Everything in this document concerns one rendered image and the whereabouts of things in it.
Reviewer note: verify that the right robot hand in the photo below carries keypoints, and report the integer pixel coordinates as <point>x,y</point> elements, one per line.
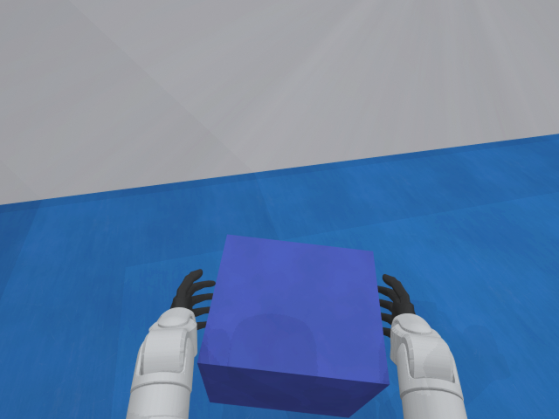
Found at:
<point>401,301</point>

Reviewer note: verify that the right robot forearm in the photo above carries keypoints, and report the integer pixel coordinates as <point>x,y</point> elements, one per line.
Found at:
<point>428,379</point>

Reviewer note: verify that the carton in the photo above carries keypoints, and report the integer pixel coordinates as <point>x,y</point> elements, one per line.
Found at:
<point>294,327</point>

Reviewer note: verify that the left robot forearm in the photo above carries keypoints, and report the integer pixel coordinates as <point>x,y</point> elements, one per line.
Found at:
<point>163,374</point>

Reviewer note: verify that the left robot hand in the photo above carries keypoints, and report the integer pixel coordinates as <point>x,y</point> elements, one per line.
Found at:
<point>185,291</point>

